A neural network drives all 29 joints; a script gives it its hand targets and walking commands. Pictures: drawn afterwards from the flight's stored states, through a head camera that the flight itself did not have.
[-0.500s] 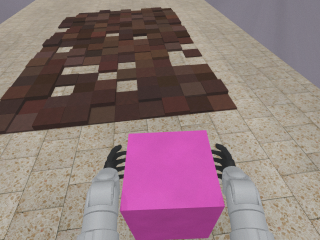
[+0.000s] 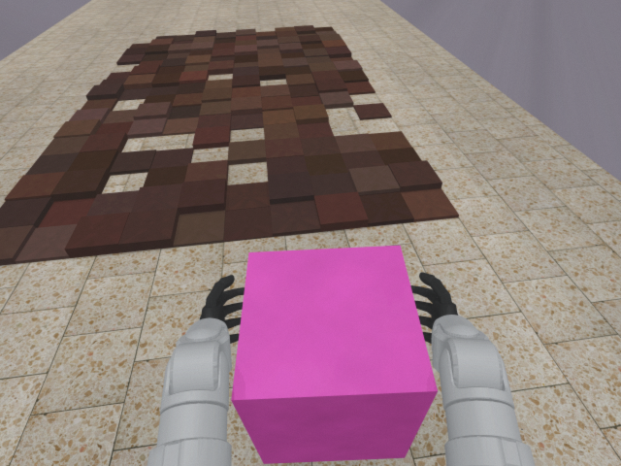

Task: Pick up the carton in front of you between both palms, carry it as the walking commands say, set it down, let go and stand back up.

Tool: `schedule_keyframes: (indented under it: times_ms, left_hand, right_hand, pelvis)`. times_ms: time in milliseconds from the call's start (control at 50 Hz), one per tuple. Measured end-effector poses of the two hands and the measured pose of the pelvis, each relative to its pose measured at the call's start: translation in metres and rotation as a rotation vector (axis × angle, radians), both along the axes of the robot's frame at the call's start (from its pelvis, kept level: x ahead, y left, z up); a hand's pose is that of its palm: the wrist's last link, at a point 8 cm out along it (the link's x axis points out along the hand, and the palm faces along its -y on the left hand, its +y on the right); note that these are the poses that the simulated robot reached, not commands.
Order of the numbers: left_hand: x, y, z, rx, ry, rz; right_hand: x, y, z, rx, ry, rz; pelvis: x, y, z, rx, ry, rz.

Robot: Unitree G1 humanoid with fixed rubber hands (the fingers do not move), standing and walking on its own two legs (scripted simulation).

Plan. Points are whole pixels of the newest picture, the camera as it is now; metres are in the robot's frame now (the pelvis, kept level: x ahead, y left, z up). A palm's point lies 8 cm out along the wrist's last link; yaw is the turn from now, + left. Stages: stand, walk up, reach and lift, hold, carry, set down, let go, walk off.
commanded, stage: hold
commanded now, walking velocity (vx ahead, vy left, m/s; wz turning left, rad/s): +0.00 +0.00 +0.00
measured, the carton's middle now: (329, 358) +0.29 +0.00 -0.02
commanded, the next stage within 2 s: carry in 0.50 s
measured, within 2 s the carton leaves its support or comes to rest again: neither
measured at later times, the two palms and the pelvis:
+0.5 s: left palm (215, 326) +0.30 +0.15 +0.05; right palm (442, 322) +0.30 -0.15 +0.05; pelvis +0.01 +0.00 +0.00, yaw +0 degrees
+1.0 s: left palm (225, 243) +0.43 +0.15 +0.08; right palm (420, 242) +0.42 -0.15 +0.08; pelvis +0.16 +0.01 -0.01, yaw +2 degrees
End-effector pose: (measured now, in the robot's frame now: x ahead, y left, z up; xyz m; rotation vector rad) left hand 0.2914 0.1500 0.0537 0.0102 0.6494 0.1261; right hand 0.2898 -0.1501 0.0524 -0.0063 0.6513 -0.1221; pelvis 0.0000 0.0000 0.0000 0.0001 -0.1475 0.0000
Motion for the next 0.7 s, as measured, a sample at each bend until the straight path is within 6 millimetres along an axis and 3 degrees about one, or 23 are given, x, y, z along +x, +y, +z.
schedule_keyframes:
  times_ms: [540, 700]
  left_hand:
    - [0.007, 0.0, 0.0, 0.01, -0.001, -0.006]
    - [0.029, 0.015, 0.012, -0.016, -0.053, 0.026]
  right_hand:
    - [0.008, 0.0, 0.001, -0.011, -0.001, 0.01]
    - [0.036, 0.015, 0.017, 0.0, -0.053, 0.01]
  pelvis:
    - [0.011, -0.001, -0.001, -0.002, 0.051, 0.005]
    - [0.037, 0.01, -0.007, -0.001, 0.162, 0.037]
